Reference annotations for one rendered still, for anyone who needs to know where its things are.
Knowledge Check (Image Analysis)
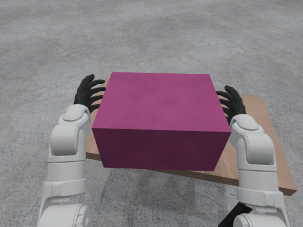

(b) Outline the robot left hand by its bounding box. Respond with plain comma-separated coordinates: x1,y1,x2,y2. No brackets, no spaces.
73,74,106,114

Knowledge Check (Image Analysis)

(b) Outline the right robot upper arm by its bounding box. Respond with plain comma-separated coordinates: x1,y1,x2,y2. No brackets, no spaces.
233,213,287,227

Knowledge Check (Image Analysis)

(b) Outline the robot left forearm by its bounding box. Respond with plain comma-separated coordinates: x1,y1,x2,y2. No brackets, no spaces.
36,104,91,227

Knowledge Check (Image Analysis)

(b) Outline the robot right hand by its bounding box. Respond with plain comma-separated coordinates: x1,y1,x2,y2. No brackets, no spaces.
216,85,246,125

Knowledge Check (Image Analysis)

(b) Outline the robot right forearm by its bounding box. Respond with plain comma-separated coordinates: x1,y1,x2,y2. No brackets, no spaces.
229,114,290,227

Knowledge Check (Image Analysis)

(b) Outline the table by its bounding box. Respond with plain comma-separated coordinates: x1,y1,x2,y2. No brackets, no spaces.
86,78,298,227

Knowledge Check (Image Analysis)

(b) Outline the carton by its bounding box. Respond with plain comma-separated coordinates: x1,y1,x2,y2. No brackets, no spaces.
92,72,232,171

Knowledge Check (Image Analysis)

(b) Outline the left robot upper arm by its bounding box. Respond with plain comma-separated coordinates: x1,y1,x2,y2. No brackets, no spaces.
38,203,92,227

